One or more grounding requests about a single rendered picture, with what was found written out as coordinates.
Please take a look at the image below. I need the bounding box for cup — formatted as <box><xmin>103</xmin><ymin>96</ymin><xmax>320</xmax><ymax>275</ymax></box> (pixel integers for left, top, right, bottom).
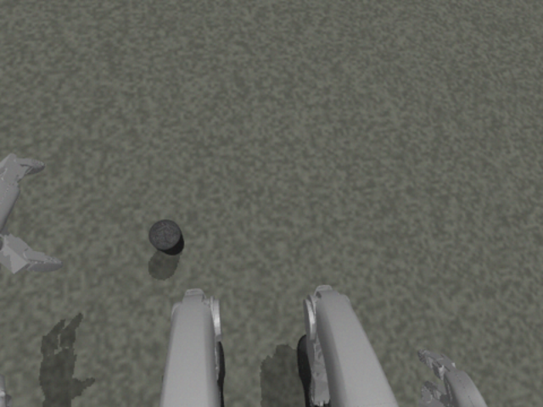
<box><xmin>148</xmin><ymin>220</ymin><xmax>184</xmax><ymax>255</ymax></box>

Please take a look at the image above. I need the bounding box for right robot foot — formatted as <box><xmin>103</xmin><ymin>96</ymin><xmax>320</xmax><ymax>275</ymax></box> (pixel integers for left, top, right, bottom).
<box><xmin>297</xmin><ymin>334</ymin><xmax>331</xmax><ymax>407</ymax></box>

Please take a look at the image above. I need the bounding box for left robot hand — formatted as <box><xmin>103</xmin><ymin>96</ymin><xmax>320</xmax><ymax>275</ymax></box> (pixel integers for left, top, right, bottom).
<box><xmin>0</xmin><ymin>153</ymin><xmax>64</xmax><ymax>274</ymax></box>

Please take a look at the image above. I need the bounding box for right robot hand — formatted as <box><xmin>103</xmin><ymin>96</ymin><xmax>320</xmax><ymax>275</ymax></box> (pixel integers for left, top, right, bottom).
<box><xmin>417</xmin><ymin>349</ymin><xmax>487</xmax><ymax>407</ymax></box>

